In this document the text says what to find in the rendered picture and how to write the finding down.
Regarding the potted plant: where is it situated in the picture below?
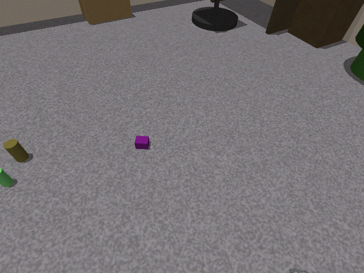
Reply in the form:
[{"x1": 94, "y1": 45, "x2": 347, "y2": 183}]
[{"x1": 350, "y1": 25, "x2": 364, "y2": 81}]

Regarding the office chair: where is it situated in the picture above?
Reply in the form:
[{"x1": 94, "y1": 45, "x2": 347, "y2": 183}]
[{"x1": 192, "y1": 0, "x2": 238, "y2": 31}]

